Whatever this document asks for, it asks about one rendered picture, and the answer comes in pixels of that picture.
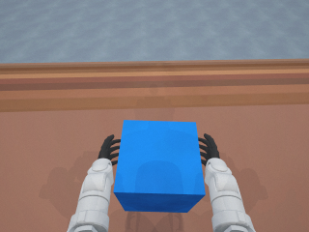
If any left robot forearm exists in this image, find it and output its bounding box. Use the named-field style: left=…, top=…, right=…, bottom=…
left=67, top=158, right=114, bottom=232

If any robot left hand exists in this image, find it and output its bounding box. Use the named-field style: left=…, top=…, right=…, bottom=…
left=98, top=134, right=121, bottom=166

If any carton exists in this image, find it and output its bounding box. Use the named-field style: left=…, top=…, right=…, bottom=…
left=113, top=120, right=206, bottom=213

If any robot right hand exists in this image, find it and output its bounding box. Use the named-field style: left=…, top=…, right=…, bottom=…
left=198, top=133, right=220, bottom=166

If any right robot forearm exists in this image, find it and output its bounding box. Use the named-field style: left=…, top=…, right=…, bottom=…
left=204, top=158, right=256, bottom=232

